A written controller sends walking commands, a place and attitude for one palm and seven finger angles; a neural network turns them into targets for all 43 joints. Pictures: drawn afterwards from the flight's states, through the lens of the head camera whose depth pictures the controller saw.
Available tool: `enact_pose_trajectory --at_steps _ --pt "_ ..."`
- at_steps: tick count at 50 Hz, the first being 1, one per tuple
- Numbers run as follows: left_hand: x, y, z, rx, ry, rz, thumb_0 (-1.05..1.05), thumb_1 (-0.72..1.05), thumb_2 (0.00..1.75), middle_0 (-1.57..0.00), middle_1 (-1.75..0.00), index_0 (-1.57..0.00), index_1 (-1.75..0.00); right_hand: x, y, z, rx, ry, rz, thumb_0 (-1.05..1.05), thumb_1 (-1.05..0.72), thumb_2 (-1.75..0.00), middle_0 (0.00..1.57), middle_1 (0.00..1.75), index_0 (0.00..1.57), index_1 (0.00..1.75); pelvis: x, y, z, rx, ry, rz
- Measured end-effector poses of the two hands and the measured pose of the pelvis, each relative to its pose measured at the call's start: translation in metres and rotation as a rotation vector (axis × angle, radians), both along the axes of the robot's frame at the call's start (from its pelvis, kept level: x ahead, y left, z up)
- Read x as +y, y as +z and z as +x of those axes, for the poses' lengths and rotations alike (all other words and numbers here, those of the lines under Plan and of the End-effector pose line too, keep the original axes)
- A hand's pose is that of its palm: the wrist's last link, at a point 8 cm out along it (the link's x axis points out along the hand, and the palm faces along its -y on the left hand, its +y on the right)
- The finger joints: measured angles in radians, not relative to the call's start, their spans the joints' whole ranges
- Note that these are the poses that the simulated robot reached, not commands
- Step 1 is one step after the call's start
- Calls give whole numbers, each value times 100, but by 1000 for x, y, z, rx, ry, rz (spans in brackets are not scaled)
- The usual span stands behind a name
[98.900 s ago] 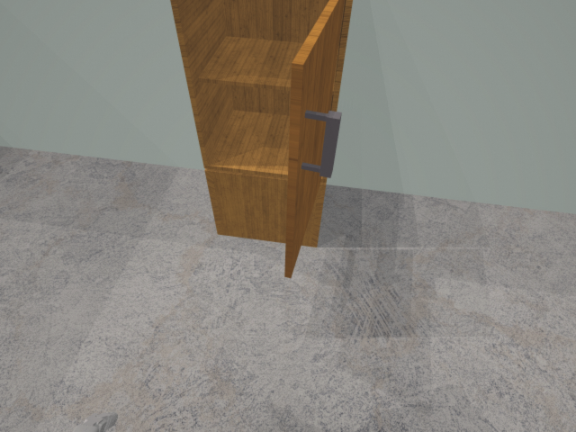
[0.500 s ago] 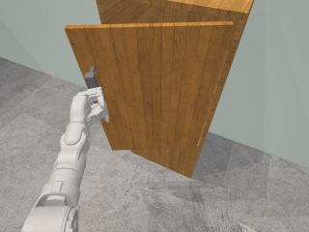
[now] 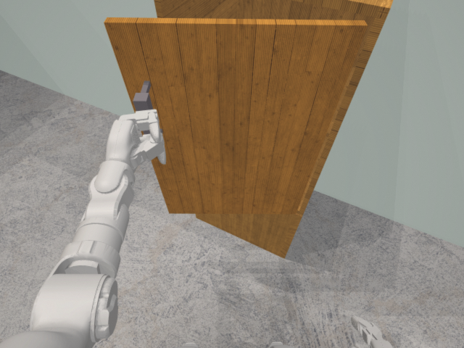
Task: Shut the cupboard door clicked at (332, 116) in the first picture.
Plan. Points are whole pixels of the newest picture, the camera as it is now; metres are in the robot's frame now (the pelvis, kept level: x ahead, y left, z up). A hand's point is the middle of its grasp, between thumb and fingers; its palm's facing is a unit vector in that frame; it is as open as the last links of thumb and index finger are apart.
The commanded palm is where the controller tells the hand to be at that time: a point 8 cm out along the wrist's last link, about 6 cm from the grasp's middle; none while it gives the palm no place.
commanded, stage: push the door shut along its arc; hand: left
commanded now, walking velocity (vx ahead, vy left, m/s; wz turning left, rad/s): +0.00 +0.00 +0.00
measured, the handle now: (151, 118) +0.51 +0.16 +0.10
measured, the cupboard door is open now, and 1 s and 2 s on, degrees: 26 12 0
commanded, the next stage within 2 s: pull the fist back off the door in 1.64 s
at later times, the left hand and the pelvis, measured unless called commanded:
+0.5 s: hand (177, 122) +0.49 +0.11 +0.11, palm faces -0.18 -0.98 -0.02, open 3.1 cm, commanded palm +0.49 +0.15 +0.11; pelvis +0.00 +0.01 -0.01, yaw +0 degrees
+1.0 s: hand (202, 98) +0.56 +0.06 +0.12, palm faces -0.31 -0.95 +0.00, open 3.1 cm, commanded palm +0.56 +0.12 +0.11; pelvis +0.00 +0.00 -0.03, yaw -1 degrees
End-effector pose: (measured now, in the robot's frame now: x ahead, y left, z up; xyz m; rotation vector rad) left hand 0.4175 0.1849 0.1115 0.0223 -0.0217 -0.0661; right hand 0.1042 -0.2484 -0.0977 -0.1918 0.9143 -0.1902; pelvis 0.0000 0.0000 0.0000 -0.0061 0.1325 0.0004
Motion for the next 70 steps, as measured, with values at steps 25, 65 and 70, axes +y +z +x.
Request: enact_pose_trajectory --at_steps 25,65,70 --pt "-22 2 61 42 -117 -1 2 89 90 -131 -150 -130 -150 -3 -20 -95 259 -104 -20 0 -90 -90 20 30 20 30 11 -11 1 88 -3 -11" --pt "-63 7 157 99 -308 17 1 85 90 -130 -150 -131 -150 -6 -24 -160 474 -216 -51 0 -90 -90 20 30 20 30 2 -31 5 255 -15 -33" --pt "-67 8 162 91 -323 16 3 87 92 -130 -150 -131 -150 -6 -23 -160 481 -204 -74 0 -90 -90 20 30 20 30 5 -34 4 270 -5 -41"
